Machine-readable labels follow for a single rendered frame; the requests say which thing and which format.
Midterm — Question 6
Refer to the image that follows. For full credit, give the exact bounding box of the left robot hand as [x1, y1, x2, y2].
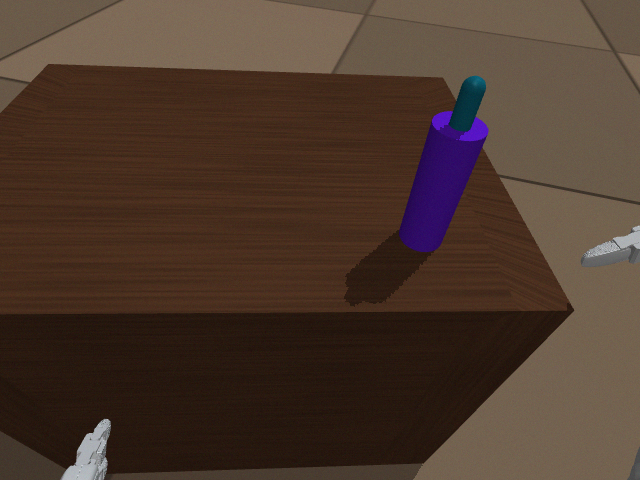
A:
[60, 419, 111, 480]

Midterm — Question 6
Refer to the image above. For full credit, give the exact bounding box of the right robot hand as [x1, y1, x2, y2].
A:
[581, 225, 640, 267]

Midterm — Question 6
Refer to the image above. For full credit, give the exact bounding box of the bottle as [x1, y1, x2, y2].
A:
[399, 76, 489, 252]

